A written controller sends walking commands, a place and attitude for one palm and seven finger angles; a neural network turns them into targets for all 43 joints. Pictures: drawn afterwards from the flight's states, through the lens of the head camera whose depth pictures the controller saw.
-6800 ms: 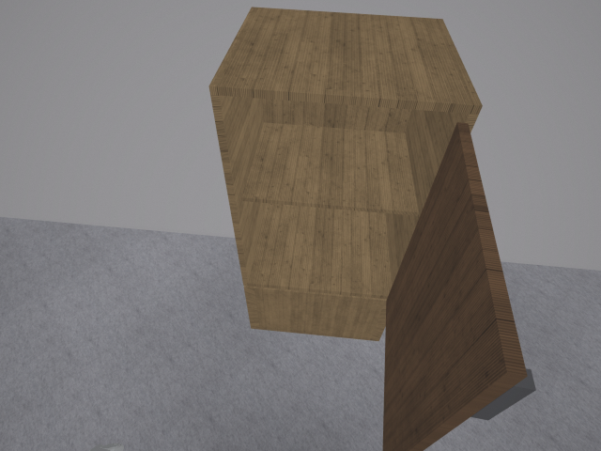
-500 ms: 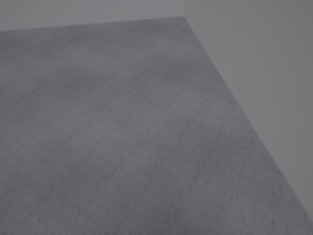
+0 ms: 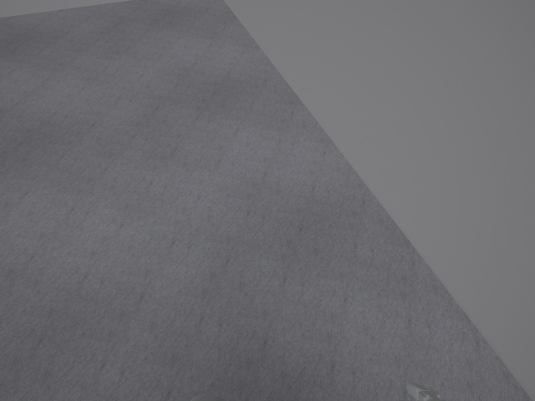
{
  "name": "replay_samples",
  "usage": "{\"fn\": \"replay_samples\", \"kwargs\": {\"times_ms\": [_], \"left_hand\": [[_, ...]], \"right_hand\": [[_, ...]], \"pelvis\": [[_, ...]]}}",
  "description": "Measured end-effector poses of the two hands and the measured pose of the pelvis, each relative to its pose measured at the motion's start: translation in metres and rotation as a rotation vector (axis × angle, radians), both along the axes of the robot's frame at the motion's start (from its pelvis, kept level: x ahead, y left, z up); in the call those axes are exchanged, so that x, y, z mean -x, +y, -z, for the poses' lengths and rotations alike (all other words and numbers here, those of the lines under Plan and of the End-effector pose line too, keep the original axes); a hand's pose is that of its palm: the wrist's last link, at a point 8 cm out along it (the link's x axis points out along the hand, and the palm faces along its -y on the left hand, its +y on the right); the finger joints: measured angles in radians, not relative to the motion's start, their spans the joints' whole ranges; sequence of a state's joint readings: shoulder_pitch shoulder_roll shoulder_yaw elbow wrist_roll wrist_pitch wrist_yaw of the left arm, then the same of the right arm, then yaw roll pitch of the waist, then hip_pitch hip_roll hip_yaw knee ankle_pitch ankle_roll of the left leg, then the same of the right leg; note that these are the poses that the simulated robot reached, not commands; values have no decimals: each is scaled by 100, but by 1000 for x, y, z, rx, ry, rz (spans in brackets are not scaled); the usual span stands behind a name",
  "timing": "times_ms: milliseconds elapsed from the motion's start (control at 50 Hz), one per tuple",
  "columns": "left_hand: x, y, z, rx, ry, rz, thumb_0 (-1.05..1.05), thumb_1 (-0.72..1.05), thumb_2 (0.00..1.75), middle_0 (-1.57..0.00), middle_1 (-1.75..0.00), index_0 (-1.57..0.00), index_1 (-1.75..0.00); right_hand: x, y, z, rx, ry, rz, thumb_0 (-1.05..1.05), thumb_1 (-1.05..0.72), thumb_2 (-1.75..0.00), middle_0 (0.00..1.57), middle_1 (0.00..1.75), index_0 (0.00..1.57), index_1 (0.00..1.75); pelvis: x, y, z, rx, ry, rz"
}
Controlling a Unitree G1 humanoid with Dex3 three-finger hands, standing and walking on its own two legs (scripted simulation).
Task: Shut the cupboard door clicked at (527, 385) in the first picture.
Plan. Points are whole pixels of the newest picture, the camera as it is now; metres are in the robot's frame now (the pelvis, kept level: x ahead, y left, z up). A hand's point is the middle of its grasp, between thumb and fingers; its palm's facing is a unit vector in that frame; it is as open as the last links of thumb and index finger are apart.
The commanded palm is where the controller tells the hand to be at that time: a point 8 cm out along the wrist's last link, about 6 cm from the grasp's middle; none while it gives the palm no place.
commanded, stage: turn to face it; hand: left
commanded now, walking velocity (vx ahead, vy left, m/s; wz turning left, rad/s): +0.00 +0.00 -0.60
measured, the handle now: out of the picture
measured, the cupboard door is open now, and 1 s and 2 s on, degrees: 36 36 36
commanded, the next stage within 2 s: none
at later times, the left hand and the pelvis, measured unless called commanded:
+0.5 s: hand (190, 358) +0.19 +0.15 -0.16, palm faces -0.35 -0.90 -0.25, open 7.3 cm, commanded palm none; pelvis +0.01 -0.01 -0.01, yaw -19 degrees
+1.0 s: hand (194, 346) +0.22 +0.15 -0.18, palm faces -0.53 -0.82 -0.21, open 7.3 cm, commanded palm none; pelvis +0.03 +0.02 +0.00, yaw -36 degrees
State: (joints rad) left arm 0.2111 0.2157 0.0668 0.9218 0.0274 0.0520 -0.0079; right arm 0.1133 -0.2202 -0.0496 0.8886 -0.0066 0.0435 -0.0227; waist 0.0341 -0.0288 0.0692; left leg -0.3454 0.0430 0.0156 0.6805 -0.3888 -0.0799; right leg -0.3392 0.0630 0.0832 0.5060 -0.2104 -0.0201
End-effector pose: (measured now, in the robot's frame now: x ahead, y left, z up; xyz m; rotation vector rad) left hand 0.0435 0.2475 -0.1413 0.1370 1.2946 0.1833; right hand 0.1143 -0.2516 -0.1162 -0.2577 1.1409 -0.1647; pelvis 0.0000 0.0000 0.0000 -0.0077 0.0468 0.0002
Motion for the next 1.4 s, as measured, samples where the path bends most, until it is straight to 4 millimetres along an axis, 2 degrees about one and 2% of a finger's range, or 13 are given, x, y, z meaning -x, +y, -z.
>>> {"fn": "replay_samples", "kwargs": {"times_ms": [60, 160, 280, 380, 480, 540, 600, 720, 900, 960, 1100, 1200, 1400], "left_hand": [[-15, 18, 11, 9, -12, 31, 1, 91, 90, -21, -30, -21, -30], [-46, 37, 2, 3, -40, 109, 1, 91, 90, -20, -30, -20, -30], [-80, 36, -9, -13, -55, 201, 1, 91, 90, -20, -30, -20, -30], [-115, 9, -12, -14, -65, 313, 1, 91, 90, -20, -30, -20, -30], [-153, -40, -12, -20, -135, 440, 1, 91, 90, -20, -30, -20, -30], [-165, -65, -15, -28, -184, 486, 1, 91, 90, -20, -30, -20, -30], [-164, -77, -22, -31, -184, 499, 1, 91, 90, -20, -30, -21, -30], [-159, -86, -23, -22, -127, 551, 0, 91, 90, -21, -30, -21, -30], [-172, -62, -1, 0, -62, 601, 1, 91, 90, -21, -30, -21, -30], [-185, -54, 7, 4, -51, 619, 1, 91, 90, -21, -30, -21, -30], [-208, -58, -5, 4, -39, 704, 1, 91, 90, -20, -30, -20, -30], [-218, -84, -10, 0, -37, 788, 1, 91, 90, -20, -30, -20, -30], [-223, -183, -18, 4, -180, 991, 1, 91, 90, -20, -30, -20, -30]], "right_hand": [[6, 15, -4, 13, -45, 23, 1, -91, -90, 20, 30, 20, 30], [32, 31, -14, 8, -25, 75, 1, -90, -90, 20, 30, 20, 30], [69, 34, -11, -15, 17, 180, 1, -90, -90, 21, 30, 20, 30], [113, 23, 0, -38, 78, 296, 1, -90, -90, 21, 30, 20, 30], [162, 0, 24, -66, 142, 418, 1, -90, -90, 21, 30, 20, 30], [182, -15, 34, -65, 183, 470, 1, -90, -90, 21, 30, 20, 30], [184, -23, 29, -59, 183, 498, 1, -91, -90, 20, 30, 20, 30], [162, -32, 13, -47, 80, 522, 1, -91, -90, 20, 30, 19, 30], [127, -15, 0, 4, -46, 562, 1, -91, -90, 20, 30, 20, 30], [130, 0, -5, 17, -55, 578, 1, -90, -90, 20, 30, 20, 30], [161, 30, -13, -3, -10, 674, 1, -90, -90, 21, 30, 20, 30], [196, 42, -6, -36, 23, 776, 1, -90, -90, 21, 30, 20, 30], [294, 47, 36, -112, 121, 983, 1, -90, -90, 21, 30, 20, 30]], "pelvis": [[1, 14, 6, 3, -8, 37], [-1, 24, -4, 22, -18, 104], [-4, 28, -8, 36, -14, 179], [-6, 20, -5, 32, -17, 251], [-7, -2, 9, 10, -23, 324], [-6, -11, 14, 13, -28, 354], [-7, -17, 7, 3, -32, 380], [-9, -18, -2, -12, -29, 452], [-25, 6, 5, 11, -14, 562], [-29, 14, 6, 8, -22, 605], [-33, 19, -6, 36, -19, 690], [-29, 15, -7, 39, -19, 760], [-2, -13, 13, 21, -37, 879]]}}
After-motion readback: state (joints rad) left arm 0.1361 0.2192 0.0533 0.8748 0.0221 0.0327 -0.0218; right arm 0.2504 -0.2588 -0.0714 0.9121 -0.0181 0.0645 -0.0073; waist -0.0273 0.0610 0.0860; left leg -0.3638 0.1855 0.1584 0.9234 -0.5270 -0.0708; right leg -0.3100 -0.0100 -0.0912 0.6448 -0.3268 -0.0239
